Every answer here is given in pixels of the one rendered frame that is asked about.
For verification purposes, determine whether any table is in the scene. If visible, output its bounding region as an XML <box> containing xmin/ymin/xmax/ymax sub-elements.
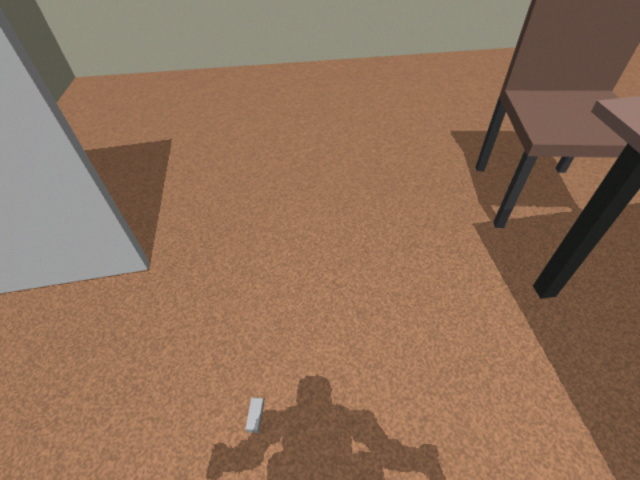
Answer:
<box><xmin>533</xmin><ymin>96</ymin><xmax>640</xmax><ymax>299</ymax></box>

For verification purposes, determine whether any chair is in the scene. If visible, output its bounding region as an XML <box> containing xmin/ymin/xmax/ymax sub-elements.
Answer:
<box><xmin>476</xmin><ymin>0</ymin><xmax>640</xmax><ymax>228</ymax></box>

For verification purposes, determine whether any small box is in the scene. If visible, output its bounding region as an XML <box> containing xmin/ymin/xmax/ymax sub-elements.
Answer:
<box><xmin>245</xmin><ymin>397</ymin><xmax>264</xmax><ymax>433</ymax></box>

